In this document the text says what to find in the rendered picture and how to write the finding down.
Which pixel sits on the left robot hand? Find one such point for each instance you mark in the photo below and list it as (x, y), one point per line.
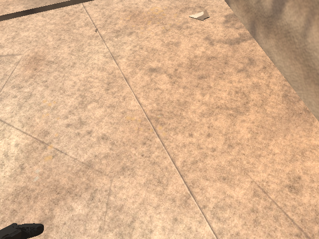
(21, 231)

